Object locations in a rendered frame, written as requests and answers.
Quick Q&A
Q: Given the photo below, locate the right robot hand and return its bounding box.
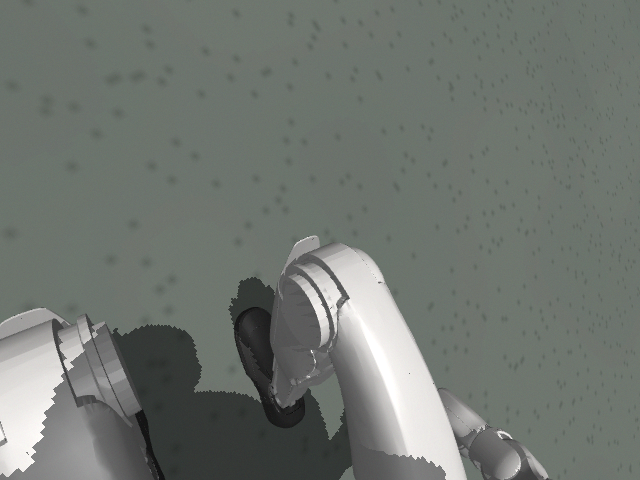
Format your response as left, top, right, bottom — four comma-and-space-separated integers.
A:
437, 388, 491, 458

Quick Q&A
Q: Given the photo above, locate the right robot arm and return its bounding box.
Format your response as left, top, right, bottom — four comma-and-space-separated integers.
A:
468, 427, 552, 480

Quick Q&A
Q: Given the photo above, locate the left robot foot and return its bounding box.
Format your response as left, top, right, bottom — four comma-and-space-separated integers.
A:
135, 408, 165, 480

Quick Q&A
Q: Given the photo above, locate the right robot foot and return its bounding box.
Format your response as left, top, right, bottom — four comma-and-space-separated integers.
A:
234, 307, 305, 428

